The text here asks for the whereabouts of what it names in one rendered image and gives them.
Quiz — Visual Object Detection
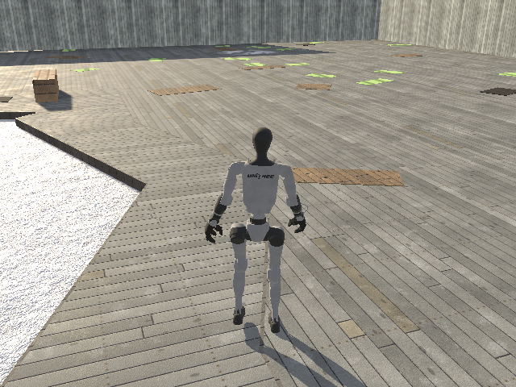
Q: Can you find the robot left foot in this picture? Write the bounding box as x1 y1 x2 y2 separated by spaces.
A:
233 306 245 325

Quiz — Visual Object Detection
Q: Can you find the robot torso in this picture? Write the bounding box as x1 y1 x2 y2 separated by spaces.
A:
241 158 279 242

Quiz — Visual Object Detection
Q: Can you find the robot left upper arm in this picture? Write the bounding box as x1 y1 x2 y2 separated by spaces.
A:
219 161 244 206

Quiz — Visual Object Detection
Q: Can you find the robot right upper arm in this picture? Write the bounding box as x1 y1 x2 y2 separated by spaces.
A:
277 163 298 206

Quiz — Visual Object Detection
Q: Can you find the robot right hand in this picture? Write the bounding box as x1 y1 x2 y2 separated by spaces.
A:
288 217 306 233

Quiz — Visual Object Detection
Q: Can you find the robot left forearm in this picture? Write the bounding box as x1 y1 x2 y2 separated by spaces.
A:
208 193 227 227

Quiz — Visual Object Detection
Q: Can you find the robot left hand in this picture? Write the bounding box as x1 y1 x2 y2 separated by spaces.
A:
205 222 223 243

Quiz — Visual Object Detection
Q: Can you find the robot right forearm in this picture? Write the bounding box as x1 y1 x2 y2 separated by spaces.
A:
290 194 304 221

